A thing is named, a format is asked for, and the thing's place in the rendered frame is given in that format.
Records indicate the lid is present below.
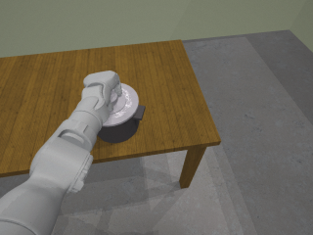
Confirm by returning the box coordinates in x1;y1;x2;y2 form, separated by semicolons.
103;83;139;127

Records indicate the table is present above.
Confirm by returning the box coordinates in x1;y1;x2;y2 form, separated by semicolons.
0;39;221;189

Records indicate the knob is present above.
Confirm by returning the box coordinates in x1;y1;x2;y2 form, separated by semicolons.
110;91;118;105

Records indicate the left robot hand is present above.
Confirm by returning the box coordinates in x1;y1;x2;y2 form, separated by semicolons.
83;70;122;111

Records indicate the pot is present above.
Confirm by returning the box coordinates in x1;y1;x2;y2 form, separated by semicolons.
97;105;146;144

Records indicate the left robot forearm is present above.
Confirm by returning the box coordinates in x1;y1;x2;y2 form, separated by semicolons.
29;80;112;176

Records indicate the robot left upper arm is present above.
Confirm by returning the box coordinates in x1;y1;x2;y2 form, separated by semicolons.
0;136;94;235

